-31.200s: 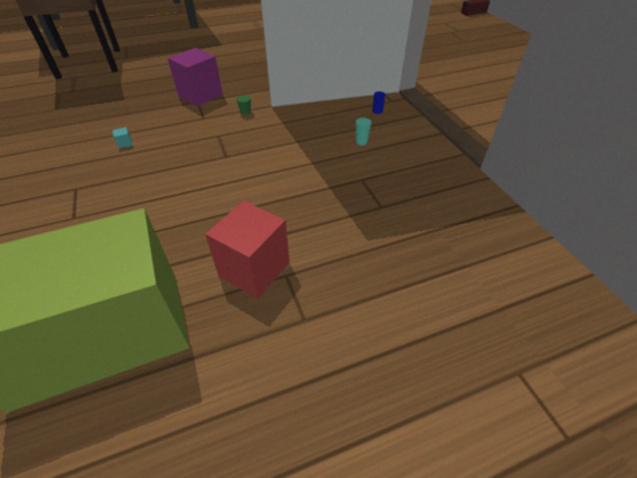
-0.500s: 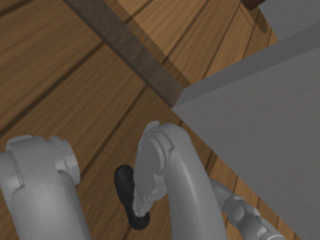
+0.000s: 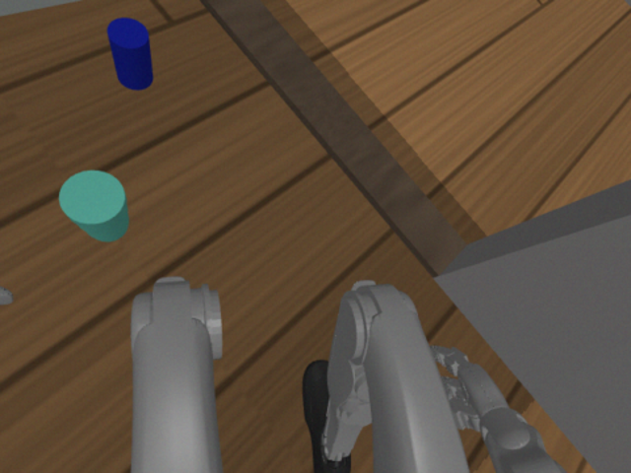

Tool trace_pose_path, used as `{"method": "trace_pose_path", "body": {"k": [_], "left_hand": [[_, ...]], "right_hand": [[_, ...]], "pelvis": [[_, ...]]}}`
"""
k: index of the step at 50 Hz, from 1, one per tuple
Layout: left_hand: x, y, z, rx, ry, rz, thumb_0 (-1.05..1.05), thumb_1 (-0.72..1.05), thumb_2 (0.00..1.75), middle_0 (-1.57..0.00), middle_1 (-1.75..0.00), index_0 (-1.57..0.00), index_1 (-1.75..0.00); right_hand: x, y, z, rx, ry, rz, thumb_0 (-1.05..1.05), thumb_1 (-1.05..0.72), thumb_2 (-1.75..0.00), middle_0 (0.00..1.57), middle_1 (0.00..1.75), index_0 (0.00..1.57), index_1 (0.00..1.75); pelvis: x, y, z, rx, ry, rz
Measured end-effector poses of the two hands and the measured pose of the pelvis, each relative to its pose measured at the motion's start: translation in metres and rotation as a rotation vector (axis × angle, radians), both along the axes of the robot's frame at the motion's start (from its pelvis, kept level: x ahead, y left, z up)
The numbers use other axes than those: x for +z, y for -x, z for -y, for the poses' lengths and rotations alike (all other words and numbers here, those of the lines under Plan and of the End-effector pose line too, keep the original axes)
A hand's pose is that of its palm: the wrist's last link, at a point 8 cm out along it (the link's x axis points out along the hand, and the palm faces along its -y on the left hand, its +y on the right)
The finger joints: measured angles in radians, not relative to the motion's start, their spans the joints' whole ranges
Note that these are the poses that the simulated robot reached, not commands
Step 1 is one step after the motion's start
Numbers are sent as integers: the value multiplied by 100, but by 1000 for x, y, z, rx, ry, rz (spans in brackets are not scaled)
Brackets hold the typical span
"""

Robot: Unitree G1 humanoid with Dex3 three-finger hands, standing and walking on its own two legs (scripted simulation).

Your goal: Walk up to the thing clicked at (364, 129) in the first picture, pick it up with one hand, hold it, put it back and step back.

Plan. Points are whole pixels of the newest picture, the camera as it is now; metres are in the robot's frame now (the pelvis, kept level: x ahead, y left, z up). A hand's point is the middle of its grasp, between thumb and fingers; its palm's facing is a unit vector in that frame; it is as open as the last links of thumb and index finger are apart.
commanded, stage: home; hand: left
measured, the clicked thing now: (101, 211) +0.46 +0.32 -0.28
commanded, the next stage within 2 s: none
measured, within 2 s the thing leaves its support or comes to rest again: neither
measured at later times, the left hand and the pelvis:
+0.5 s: hand out of the picture +0.24 +0.32 +0.10, palm faces +0.32 -0.83 -0.46, open 17.2 cm; pelvis +0.03 -0.02 +0.20, yaw +9 degrees
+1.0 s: hand out of the picture +0.23 +0.24 +0.30, palm faces +0.30 -0.90 -0.32, open 17.4 cm; pelvis +0.09 +0.01 +0.36, yaw +12 degrees
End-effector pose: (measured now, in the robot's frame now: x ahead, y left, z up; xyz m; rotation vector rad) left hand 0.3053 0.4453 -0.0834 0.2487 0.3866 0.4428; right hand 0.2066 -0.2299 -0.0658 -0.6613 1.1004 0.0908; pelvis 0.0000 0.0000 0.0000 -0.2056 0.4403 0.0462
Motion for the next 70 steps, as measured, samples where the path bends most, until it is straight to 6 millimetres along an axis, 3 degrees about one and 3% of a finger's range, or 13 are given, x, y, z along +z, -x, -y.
{"method": "trace_pose_path", "body": {"k": [4, 7, 11, 14, 19, 30, 36, 42, 49, 53, 61, 70], "left_hand": [[46, 17, -11, 46, -89, -85, -2, -53, 8, -8, -6, -7, -6], [74, 32, -7, 69, -126, -166, -2, -52, 8, -7, -6, -6, -6], [98, 52, 18, 66, -121, -272, -1, -51, 9, -7, -6, -6, -6], [117, 65, 44, 57, -94, -327, -1, -50, 9, -7, -6, -6, -6], [159, 80, 77, 77, -45, -376, -1, -48, 9, -7, -6, -7, -6], [263, 98, 111, 142, 31, -436, -1, -50, 8, -7, -6, -6, -6], [309, 101, 133, 136, 88, -446, -1, -51, 7, -7, -5, -6, -6], [358, 105, 150, 118, 124, -426, -1, -52, 7, -6, -5, -6, -6], [411, 107, 169, 67, 131, -376, -1, -53, 6, -6, -5, -5, -5], [430, 109, 175, 48, 134, -343, -1, -54, 6, -6, -5, -5, -5], [435, 119, 178, 50, 151, -341, -1, -56, 5, -6, -5, -5, -5], [434, 121, 182, 46, 154, -345, -1, -58, 3, -5, -4, -5, -5]], "right_hand": [[0, 3, 4, -73, -57, -17, 1, -92, -90, 21, 30, 20, 30], [1, 7, 6, -128, -99, -39, 1, -91, -90, 21, 30, 20, 30], [13, 9, 5, -177, -149, -61, 1, -90, -90, 21, 30, 20, 30], [33, 6, 2, -198, -177, -54, 1, -90, -90, 21, 30, 20, 30], [85, -10, -1, -207, -196, 3, 1, -90, -90, 21, 30, 20, 30], [222, -59, 0, -193, -182, 239, 1, -90, -90, 21, 30, 20, 30], [284, -67, -5, -199, -178, 320, 1, -90, -90, 21, 30, 20, 30], [330, -68, -18, -209, -194, 371, 1, -90, -90, 21, 30, 20, 30], [360, -70, -37, -225, -248, 435, 1, -89, -90, 21, 30, 20, 30], [368, -75, -47, -218, -279, 463, 1, -89, -90, 21, 30, 20, 30], [379, -86, -54, -166, -301, 491, 2, -89, -90, 21, 30, 20, 30], [383, -87, -43, -142, -279, 504, 2, -89, -90, 21, 30, 20, 30]], "pelvis": [[19, -3, 2, 15, -23, -57], [36, -5, 3, 24, -44, -94], [64, -8, 5, 35, -69, -125], [91, -11, 9, 44, -85, -133], [142, -19, 15, 64, -110, -121], [248, -48, 13, 108, -134, -20], [295, -63, 6, 130, -145, 59], [334, -77, -2, 150, -157, 140], [362, -91, -13, 157, -171, 216], [369, -95, -16, 159, -177, 244], [375, -95, -15, 163, -187, 270], [377, -92, -9, 168, -193, 285]]}}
